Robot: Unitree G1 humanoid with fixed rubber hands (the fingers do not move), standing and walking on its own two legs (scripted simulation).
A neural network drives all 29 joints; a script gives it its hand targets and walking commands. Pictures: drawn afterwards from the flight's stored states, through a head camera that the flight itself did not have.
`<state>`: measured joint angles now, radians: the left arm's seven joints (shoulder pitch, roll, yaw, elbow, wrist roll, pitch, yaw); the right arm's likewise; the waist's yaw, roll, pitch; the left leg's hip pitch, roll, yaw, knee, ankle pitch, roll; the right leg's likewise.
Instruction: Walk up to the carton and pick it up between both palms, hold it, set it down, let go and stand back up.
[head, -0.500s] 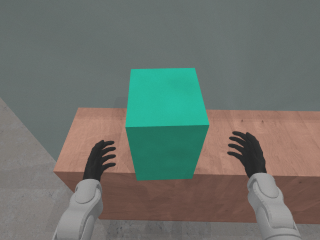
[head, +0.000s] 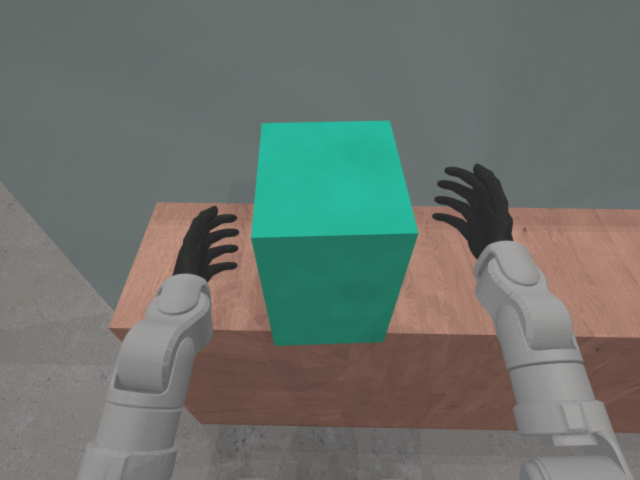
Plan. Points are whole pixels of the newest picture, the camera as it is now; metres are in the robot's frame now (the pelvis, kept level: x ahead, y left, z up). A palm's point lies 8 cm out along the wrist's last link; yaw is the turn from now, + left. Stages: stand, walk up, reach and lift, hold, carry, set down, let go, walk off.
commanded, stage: reach and lift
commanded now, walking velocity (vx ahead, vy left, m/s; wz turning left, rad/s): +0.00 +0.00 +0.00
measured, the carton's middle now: (327, 241) +0.42 +0.00 +0.02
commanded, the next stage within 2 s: none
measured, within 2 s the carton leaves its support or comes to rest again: neither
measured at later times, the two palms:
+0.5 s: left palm (197, 204) +0.38 +0.16 +0.15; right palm (473, 166) +0.42 -0.17 +0.17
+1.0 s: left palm (206, 208) +0.41 +0.16 +0.11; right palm (477, 205) +0.42 -0.19 +0.11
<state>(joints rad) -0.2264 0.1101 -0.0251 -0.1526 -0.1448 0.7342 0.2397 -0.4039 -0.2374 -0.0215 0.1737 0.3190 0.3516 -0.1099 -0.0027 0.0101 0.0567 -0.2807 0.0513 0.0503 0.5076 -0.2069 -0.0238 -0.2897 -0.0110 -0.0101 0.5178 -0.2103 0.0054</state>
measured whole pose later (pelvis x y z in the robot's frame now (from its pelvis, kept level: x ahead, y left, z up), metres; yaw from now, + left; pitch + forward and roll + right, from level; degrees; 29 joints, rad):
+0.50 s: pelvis +0.01 +0.00 +0.00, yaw +0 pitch +0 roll +0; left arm -0.57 0.15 0.04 0.03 -0.14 0.81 0.25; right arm -0.77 -0.26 -0.02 0.44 0.35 0.40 -0.14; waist 0.00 0.01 0.09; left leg -0.28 0.05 0.05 0.50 -0.21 -0.02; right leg -0.29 -0.01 -0.01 0.51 -0.21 0.01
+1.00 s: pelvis +0.01 +0.00 +0.00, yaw +0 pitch +0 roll +0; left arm -0.69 0.15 0.04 0.52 -0.14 0.46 0.21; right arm -0.75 -0.27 -0.02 0.73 0.32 0.27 -0.09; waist 0.00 0.01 0.08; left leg -0.28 0.05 0.05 0.50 -0.21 -0.02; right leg -0.29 -0.01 -0.01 0.51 -0.21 0.01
